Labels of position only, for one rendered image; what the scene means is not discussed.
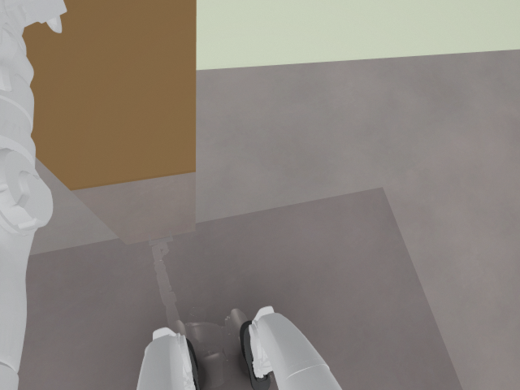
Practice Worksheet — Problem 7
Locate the left robot upper arm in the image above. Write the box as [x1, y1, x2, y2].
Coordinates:
[0, 147, 53, 390]

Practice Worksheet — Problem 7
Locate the left robot forearm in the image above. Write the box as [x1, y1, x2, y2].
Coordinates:
[0, 11, 36, 168]

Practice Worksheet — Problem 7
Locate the cabinet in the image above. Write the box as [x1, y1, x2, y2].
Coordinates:
[22, 0, 197, 191]

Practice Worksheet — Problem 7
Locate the left robot thigh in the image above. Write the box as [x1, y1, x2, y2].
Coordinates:
[136, 333, 192, 390]

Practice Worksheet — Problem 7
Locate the left robot hand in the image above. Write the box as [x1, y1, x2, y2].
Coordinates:
[0, 0, 67, 36]

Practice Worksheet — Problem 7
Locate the right robot shin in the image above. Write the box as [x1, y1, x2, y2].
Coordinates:
[250, 306, 275, 378]

